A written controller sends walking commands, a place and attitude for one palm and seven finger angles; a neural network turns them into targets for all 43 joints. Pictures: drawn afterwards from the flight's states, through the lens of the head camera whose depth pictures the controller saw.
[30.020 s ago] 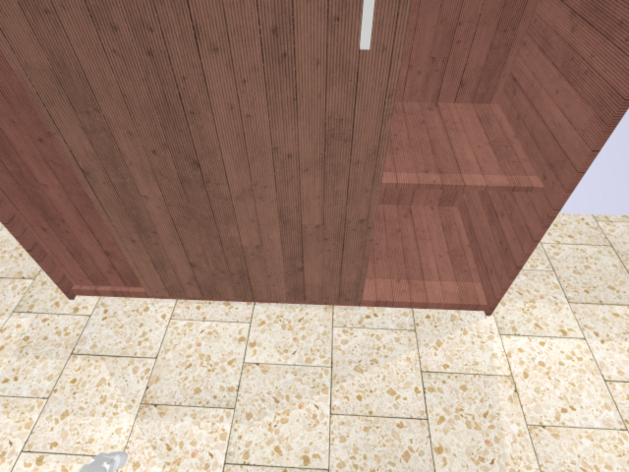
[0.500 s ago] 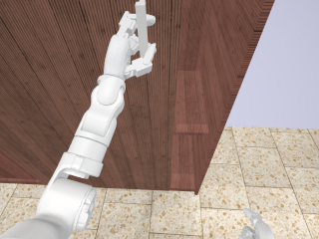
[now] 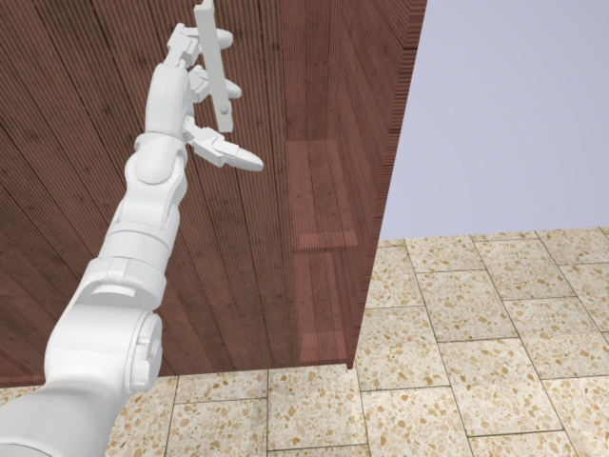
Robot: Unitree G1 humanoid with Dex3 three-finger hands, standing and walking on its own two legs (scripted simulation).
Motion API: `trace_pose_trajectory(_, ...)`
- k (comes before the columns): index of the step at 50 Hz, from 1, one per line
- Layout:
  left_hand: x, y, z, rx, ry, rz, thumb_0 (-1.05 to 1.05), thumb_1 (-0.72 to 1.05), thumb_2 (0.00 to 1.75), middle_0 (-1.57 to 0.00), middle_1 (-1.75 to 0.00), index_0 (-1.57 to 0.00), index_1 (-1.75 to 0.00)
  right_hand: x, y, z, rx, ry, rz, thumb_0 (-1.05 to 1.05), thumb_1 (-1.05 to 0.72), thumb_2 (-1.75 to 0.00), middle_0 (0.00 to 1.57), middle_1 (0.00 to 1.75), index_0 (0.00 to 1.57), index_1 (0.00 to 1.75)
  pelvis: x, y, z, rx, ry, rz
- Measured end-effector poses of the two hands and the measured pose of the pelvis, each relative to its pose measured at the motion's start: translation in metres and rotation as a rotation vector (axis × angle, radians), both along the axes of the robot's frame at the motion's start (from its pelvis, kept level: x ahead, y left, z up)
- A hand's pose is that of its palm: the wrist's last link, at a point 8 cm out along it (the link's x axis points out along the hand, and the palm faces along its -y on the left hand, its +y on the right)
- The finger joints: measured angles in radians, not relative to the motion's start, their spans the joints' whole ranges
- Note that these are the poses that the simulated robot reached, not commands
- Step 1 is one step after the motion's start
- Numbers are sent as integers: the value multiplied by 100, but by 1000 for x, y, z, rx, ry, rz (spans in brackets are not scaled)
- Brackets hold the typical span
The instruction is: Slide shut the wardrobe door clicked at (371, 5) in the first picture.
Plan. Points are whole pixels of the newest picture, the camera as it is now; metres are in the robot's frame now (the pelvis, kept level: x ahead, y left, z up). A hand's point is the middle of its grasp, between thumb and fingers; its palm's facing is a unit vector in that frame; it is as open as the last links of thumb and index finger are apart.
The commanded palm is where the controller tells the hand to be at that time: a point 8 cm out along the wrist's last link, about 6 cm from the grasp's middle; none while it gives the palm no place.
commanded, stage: loosen the grip on the handle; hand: left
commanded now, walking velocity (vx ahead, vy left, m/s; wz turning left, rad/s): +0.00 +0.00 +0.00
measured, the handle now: (217, 68) +0.50 +0.10 +0.28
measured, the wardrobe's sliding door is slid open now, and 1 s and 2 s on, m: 0.16 0.16 0.17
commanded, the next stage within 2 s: slip the hand off the handle in 0.12 s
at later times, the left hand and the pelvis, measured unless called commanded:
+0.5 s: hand (219, 114) +0.44 +0.10 +0.25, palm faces -0.11 -0.96 -0.24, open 15.7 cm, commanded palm +0.42 +0.19 +0.25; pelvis +0.04 +0.01 +0.01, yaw -2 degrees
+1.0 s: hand (214, 113) +0.44 +0.10 +0.25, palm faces -0.12 -0.97 -0.21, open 15.5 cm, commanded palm +0.42 +0.22 +0.25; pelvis +0.07 +0.01 +0.01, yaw -4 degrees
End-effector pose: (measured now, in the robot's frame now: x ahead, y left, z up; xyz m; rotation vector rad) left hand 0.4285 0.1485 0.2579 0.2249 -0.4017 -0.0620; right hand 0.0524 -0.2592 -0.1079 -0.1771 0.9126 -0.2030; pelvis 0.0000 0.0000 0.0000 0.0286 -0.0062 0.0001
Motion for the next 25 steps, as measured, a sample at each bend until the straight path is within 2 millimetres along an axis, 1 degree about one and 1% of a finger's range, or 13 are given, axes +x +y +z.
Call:
trace_pose_trajectory(3, 0, 0, -2, 4, -14, -12, -1, -48, 23, -45, -128, -12, -109, -10, -8, 1, -16, 8, -42, 2, -91, -90, 20, 30, 20, 30, 2, -2, 1, -2, -1, -16)
trace_pose_trajectory(5, 0, 0, -2, 3, -19, -20, -1, -51, 22, -43, -126, -11, -107, -11, -10, 3, -26, 6, -54, 2, -91, -90, 20, 30, 20, 30, 3, -3, 1, -4, 1, -22)
trace_pose_trajectory(7, 0, 0, -3, 2, -23, -27, -1, -53, 21, -42, -124, -10, -106, -7, -12, 5, -33, -5, -58, 2, -91, -90, 20, 30, 20, 30, 5, -3, 2, -8, 3, -26)
trace_pose_trajectory(9, 0, 0, -3, -1, -26, -31, -1, -54, 20, -41, -123, -9, -104, 2, -12, 7, -36, -24, -55, 2, -91, -90, 20, 30, 20, 30, 8, -3, 2, -11, 6, -28)
trace_pose_trajectory(12, 0, 0, -4, -5, -31, -36, -1, -55, 20, -41, -122, -8, -103, 22, -9, 10, -35, -61, -37, 2, -91, -90, 20, 30, 20, 30, 13, -2, 3, -14, 11, -25)
trace_pose_trajectory(21, 1, 5, -4, 12, -34, -82, -2, -56, 20, -41, -119, -10, -97, 100, 12, 26, -13, -197, 20, 2, -91, -90, 20, 30, 20, 30, 33, 3, 6, -19, 26, -33)
trace_pose_trajectory(25, 1, 7, -3, 10, -26, -102, -2, -56, 20, -42, -118, -12, -96, 128, 21, 32, -4, -236, 36, 2, -90, -90, 20, 30, 20, 30, 43, 5, 7, -20, 28, -34)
